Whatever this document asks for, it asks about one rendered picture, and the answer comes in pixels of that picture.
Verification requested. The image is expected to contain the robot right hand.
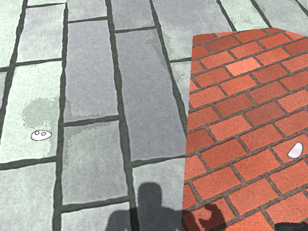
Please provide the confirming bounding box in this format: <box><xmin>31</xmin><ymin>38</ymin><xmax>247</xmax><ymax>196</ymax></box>
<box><xmin>274</xmin><ymin>221</ymin><xmax>308</xmax><ymax>231</ymax></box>

